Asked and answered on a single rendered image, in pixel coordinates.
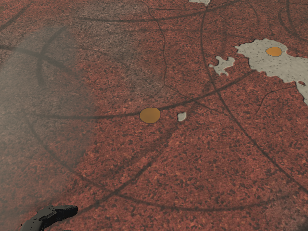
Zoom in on left robot hand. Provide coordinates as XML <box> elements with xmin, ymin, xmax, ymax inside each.
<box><xmin>19</xmin><ymin>204</ymin><xmax>78</xmax><ymax>231</ymax></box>

